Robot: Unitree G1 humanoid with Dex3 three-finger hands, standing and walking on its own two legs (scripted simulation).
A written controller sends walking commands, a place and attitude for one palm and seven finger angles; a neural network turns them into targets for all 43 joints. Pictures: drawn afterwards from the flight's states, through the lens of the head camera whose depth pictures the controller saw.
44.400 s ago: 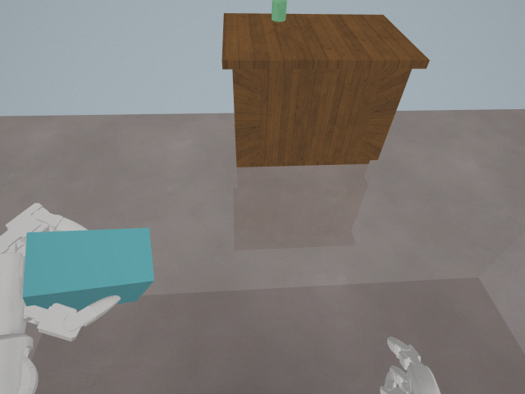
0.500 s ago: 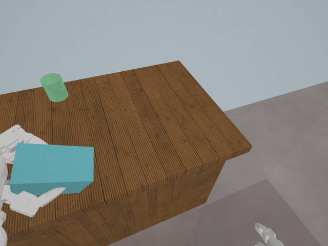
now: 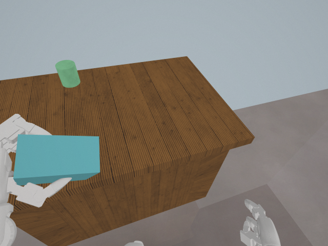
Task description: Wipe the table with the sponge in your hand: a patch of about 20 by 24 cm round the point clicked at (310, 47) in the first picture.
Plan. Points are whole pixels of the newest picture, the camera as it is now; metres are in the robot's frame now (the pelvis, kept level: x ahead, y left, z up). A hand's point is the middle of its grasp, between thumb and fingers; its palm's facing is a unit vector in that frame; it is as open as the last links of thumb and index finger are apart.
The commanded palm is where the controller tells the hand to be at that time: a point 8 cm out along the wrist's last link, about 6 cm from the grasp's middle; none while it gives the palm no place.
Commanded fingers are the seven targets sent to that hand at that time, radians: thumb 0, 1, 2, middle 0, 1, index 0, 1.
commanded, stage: step back with the hand held close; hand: left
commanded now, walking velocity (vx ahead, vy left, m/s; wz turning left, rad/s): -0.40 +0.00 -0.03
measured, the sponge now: (69, 160) +0.23 +0.20 +0.16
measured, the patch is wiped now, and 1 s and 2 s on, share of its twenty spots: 1.00 1.00 1.00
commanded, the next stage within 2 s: stop stepping back and stand still in 0.56 s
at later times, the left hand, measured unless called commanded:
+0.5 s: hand (21, 212) +0.13 +0.22 +0.18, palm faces +0.33 -0.88 -0.34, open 10.1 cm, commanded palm +0.07 +0.28 +0.20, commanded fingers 0.00 0.10 1.30 -1.20 -1.60 -1.20 -1.60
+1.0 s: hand out of the picture -0.03 +0.19 +0.18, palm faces +0.33 -0.87 -0.35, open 10.1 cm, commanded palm -0.08 +0.24 +0.20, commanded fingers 0.00 0.10 1.30 -1.20 -1.60 -1.20 -1.60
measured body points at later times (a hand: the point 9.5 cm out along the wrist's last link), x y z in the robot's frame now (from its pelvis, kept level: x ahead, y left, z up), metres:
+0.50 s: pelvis -0.08 -0.01 +0.01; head -0.07 +0.03 +0.46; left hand +0.10 +0.27 +0.20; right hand +0.07 -0.24 -0.07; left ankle -0.07 +0.12 -0.68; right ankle -0.02 -0.13 -0.72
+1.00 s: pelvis -0.24 -0.03 +0.00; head -0.27 -0.02 +0.45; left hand -0.06 +0.24 +0.20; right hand -0.11 -0.28 -0.08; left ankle -0.27 +0.09 -0.66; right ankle -0.16 -0.14 -0.72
